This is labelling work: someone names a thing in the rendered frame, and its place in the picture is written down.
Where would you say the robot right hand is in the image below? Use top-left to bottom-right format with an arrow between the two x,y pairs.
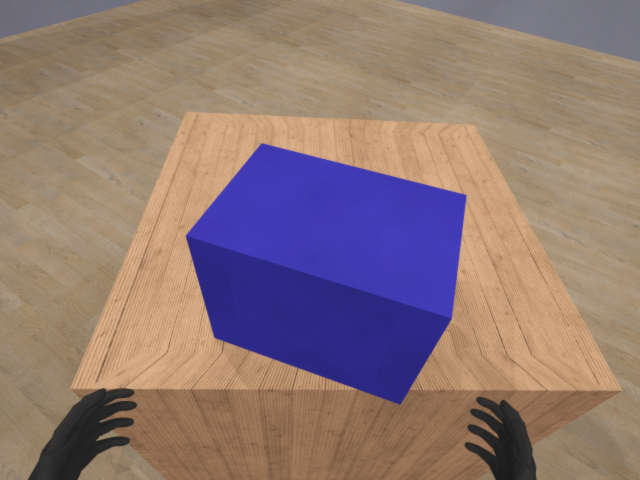
465,397 -> 537,480

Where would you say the robot left hand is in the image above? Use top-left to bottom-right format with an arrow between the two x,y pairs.
28,388 -> 137,480

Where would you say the pedestal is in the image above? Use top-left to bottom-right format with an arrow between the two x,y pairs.
70,112 -> 622,480

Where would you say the carton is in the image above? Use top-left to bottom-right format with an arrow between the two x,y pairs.
186,143 -> 467,404

